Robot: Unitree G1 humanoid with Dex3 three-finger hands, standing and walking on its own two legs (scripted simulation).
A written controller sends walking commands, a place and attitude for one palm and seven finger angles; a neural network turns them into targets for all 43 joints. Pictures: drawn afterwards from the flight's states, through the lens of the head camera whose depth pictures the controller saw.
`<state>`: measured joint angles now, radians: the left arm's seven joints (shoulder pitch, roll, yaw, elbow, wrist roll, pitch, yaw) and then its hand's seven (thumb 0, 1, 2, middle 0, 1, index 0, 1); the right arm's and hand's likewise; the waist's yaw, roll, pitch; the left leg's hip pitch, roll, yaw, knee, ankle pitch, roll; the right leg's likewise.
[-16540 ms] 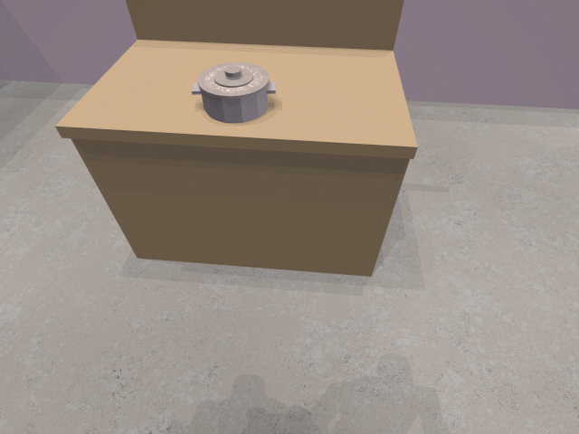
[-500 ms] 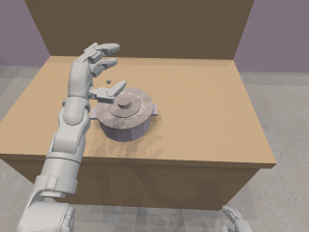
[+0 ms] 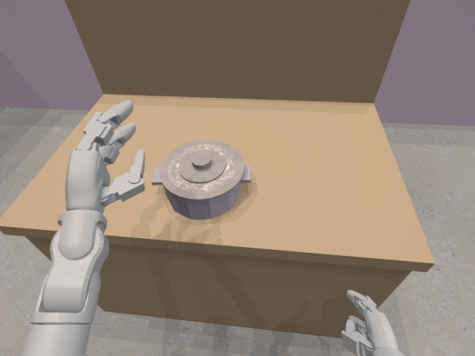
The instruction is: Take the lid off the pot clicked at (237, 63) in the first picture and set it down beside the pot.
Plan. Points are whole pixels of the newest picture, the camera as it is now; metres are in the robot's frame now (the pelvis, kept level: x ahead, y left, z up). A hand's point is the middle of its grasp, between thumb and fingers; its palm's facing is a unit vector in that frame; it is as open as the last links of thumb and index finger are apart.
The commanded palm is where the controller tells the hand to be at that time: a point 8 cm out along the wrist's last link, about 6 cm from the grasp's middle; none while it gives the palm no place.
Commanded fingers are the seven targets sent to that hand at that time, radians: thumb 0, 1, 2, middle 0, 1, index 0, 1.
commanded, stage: draw the hand back to the body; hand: left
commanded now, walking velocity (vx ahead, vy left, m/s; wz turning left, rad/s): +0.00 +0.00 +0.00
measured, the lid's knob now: (201, 160) +0.53 +0.13 +0.02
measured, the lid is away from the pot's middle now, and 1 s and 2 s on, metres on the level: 0.01 0.01 0.01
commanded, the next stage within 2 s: come to a stop and stand still in 0.94 s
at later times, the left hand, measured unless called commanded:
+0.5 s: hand (84, 232) +0.23 +0.22 +0.17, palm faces +0.32 -0.90 -0.29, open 7.4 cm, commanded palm +0.17 +0.26 +0.18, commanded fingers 0.00 0.90 0.90 -0.20 -0.30 -0.20 -0.30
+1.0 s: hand (31, 276) +0.17 +0.26 +0.15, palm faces +0.41 -0.83 -0.37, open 7.4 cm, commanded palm +0.12 +0.30 +0.17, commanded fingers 0.00 0.90 0.90 -0.20 -0.30 -0.20 -0.30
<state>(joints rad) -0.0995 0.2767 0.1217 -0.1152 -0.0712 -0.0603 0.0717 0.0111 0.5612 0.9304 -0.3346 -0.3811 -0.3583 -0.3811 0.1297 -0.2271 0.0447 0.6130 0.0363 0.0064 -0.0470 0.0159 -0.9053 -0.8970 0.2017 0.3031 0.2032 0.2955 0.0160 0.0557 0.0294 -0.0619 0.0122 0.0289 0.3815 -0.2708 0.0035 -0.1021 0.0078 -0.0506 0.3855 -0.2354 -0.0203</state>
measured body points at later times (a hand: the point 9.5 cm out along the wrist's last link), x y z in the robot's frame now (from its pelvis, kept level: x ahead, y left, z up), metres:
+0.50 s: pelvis -0.01 +0.00 +0.00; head -0.02 -0.02 +0.45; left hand +0.20 +0.26 +0.19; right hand +0.18 -0.21 -0.09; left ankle -0.04 +0.12 -0.74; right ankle -0.01 -0.10 -0.74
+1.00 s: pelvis -0.01 +0.02 +0.00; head -0.02 +0.00 +0.45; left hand +0.14 +0.30 +0.18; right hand +0.20 -0.19 -0.08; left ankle -0.04 +0.12 -0.74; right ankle -0.01 -0.10 -0.74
